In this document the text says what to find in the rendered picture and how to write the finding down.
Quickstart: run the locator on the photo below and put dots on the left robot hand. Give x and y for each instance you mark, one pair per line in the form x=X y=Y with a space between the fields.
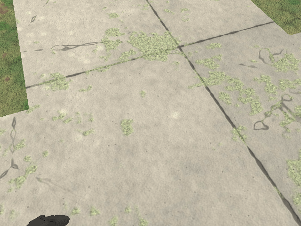
x=42 y=220

